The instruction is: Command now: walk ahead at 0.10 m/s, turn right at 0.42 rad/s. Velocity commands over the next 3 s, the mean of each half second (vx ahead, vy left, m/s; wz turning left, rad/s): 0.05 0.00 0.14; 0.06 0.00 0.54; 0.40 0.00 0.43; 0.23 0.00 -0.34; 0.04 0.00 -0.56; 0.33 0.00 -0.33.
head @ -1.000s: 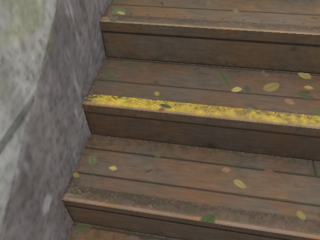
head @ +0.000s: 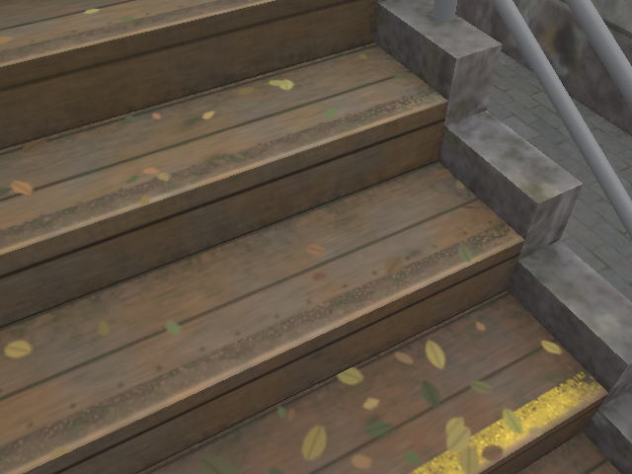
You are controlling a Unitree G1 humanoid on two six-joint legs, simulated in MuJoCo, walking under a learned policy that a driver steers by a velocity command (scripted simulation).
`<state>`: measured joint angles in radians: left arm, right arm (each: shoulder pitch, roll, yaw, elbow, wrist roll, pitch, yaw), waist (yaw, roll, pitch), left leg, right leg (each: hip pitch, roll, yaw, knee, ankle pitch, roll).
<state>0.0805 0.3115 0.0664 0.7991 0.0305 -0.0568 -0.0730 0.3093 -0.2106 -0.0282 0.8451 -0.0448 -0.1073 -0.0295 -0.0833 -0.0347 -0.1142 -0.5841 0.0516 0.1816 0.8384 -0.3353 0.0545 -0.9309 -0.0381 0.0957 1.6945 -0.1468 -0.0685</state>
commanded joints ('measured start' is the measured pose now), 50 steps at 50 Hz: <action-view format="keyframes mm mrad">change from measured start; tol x32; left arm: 1 110 14 -12 -28 5 -1 -25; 32 -186 -5 62 -297 1 -16 120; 50 238 -70 -60 -44 43 1 49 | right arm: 1 -202 -24 23 -123 -19 -44 8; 10 189 98 46 -87 58 -19 120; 50 -109 -119 -49 -104 24 41 91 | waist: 1 111 50 0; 50 136 -22 17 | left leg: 1 -16 111 -224 -372 -58 125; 38 287 79 -608 -341 485 159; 41 -90 -208 -348 341 -392 -154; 43 -226 -174 -380 913 -162 -138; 50 -631 -147 -412 869 164 6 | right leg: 1 43 -60 5 -127 112 45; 7 702 69 -302 -1068 -282 86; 9 740 -123 3 -1164 295 -14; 11 569 -246 240 -1285 -114 -135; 24 725 -129 -184 -1176 127 -97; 33 333 2 -69 -489 -521 82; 39 828 15 -143 -1254 151 45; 41 953 -457 361 -1298 916 -423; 45 797 -243 111 -1405 -171 -187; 50 957 -254 59 -1454 -249 -203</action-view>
